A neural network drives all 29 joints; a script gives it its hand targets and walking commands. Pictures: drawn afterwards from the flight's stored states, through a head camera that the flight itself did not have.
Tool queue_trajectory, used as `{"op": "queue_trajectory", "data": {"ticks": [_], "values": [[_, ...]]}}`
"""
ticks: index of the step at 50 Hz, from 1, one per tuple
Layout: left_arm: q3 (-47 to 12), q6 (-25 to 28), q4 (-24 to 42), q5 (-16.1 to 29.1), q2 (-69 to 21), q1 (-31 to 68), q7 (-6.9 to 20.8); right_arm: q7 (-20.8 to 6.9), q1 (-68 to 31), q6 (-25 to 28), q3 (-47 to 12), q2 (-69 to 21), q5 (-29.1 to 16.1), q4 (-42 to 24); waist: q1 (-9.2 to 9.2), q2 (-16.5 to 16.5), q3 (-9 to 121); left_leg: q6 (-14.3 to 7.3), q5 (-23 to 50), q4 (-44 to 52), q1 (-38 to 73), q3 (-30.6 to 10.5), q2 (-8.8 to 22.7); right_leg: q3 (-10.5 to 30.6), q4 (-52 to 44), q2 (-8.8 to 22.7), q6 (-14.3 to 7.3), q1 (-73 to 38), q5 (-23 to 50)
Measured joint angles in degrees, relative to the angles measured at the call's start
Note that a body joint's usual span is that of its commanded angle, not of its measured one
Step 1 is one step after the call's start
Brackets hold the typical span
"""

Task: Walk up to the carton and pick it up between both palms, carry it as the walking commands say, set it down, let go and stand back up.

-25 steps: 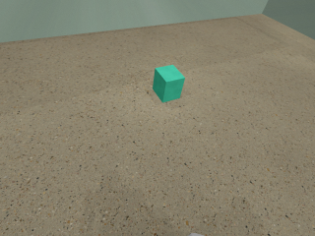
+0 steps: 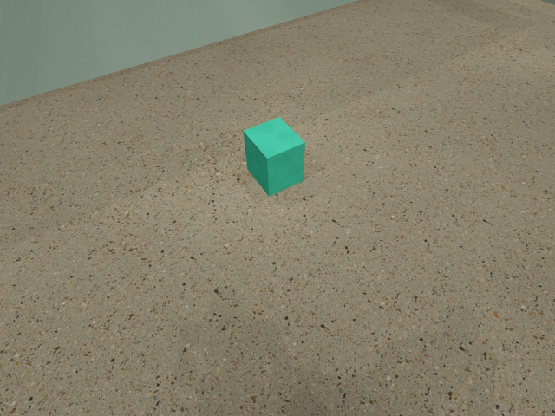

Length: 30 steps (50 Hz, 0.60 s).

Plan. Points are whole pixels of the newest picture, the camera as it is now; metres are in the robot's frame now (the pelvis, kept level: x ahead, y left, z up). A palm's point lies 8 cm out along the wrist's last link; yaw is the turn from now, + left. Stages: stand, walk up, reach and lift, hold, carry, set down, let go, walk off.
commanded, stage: walk up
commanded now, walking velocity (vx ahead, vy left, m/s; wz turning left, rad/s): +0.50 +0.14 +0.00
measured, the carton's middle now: (274, 156) +1.31 -0.04 -0.64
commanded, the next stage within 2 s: none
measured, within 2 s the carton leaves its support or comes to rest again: neither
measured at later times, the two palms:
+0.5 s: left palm (95, 413) +0.20 +0.30 -0.16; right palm (362, 299) +0.34 -0.16 -0.11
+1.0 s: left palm (181, 200) +0.62 +0.21 -0.13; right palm (393, 285) +0.38 -0.23 -0.14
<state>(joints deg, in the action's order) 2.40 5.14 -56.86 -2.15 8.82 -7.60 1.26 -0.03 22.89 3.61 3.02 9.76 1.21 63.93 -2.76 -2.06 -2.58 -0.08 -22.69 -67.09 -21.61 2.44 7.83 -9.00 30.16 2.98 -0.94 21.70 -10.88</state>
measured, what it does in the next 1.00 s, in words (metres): walks ahead: left foot, then right foot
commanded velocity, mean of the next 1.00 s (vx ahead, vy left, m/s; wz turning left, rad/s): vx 0.50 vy -0.07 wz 0.00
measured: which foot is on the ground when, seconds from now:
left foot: up 0.00-0.34, down 0.36-0.94, up 0.96-1.00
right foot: down 0.00-0.36, up 0.38-0.92, down 0.94-1.00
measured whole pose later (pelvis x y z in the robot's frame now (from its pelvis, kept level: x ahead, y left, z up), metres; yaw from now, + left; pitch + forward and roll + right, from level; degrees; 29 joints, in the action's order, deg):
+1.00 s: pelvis +0.49 -0.01 -0.01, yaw +0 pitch +3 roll +0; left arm 2.4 4.5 -55.1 -2.3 9.9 -5.3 2.1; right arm -0.4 26.2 3.0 2.1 9.8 1.7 65.0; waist -3.1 -1.9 -2.2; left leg 1.6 -28.8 -52.4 -12.4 3.3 8.5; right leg -8.8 34.3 4.4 -0.7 26.1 -10.4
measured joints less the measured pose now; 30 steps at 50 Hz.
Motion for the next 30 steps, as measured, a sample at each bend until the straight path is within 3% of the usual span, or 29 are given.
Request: {"op": "queue_trajectory", "data": {"ticks": [5, 11, 17, 19, 21, 24, 30], "values": [[0.5, 0.1, -2.9, 0.7, -0.4, -7.4, -1.3, -0.8, -8.2, -1.7, 1.5, 2.2, 0.5, -4.9, 2.41, -0.8, 0.5, 1.6, 9.5, 2.6, -10.7, 1.6, 0.0, 0.6, -6.6, -0.2, 0.5, -8.6, -0.7], [0.6, -0.7, -5.5, 0.6, 0.5, -15.3, -1.0, -2.6, -15.2, -3.3, 0.8, 2.5, 0.4, -8.0, 5.18, -0.1, 1.6, 2.9, 18.3, 19.5, -13.6, 2.0, 0.2, 1.3, -11.6, 0.4, 2.2, -16.8, -3.3], [0.8, -1.2, -7.4, 0.8, 1.4, -19.1, -0.8, -3.0, -18.8, -2.3, -0.4, 1.0, 0.1, -8.8, 6.78, 1.7, 1.4, 2.1, 15.6, 34.7, -7.7, 4.0, -0.4, 0.0, -12.3, 0.9, 4.9, -23.0, -8.8], [0.6, -1.7, -8.2, 1.2, 1.6, -19.3, -0.8, -2.4, -19.6, -0.7, -0.5, 0.5, 0.7, -8.4, 6.28, 3.2, 0.7, -0.1, 15.8, 34.7, -5.9, 5.1, -1.7, 0.6, -3.2, 2.7, 4.6, -20.8, -14.1], [0.7, -2.5, -8.3, 1.2, 1.6, -17.3, -0.8, -1.6, -19.9, 0.5, -0.9, -0.2, 1.0, -8.2, 5.26, 4.0, -0.8, -2.0, 12.8, 30.7, -6.2, 5.3, -2.2, 4.4, 15.6, 2.2, 2.5, -13.3, -16.2], [1.1, -2.8, -6.9, 1.0, 2.7, -14.0, -0.6, -0.8, -16.7, 0.8, -1.6, -1.3, 0.8, -7.0, 4.37, 4.7, -1.4, -2.3, 11.1, 33.2, -1.7, 5.4, -2.4, 7.2, 33.9, 0.5, 1.1, -3.2, -11.2], [1.7, -4.5, -2.6, -0.1, 3.8, -7.3, 0.2, 0.0, -7.4, 0.5, -1.0, -1.9, -0.2, -3.2, 2.78, 4.8, -0.4, -1.8, 11.0, 41.9, 7.9, 5.3, -3.3, 7.2, 33.7, 3.2, 2.8, 8.8, -0.9]]}}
